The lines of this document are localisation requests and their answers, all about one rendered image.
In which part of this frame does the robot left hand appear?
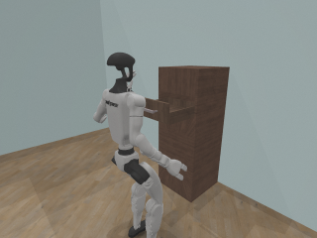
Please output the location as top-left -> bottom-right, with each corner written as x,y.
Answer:
126,70 -> 136,89

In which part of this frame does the robot right hand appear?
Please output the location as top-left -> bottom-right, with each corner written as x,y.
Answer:
166,159 -> 187,180

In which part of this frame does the drawer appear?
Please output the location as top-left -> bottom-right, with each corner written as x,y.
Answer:
143,97 -> 195,125

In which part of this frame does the robot right upper arm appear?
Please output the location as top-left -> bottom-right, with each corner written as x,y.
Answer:
126,92 -> 146,147

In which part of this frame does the robot left shin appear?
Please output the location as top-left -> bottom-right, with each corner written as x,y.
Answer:
131,184 -> 147,229

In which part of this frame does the cabinet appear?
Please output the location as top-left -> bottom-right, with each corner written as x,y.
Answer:
158,65 -> 230,202

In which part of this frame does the robot torso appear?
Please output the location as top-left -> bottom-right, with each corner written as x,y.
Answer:
105,87 -> 140,175

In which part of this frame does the robot left upper arm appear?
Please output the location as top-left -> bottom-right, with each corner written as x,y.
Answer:
93,89 -> 110,124

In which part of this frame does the robot right forearm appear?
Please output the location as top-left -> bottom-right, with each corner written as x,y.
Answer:
135,134 -> 171,169

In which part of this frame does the handle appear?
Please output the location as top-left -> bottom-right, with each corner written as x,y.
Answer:
144,108 -> 158,114

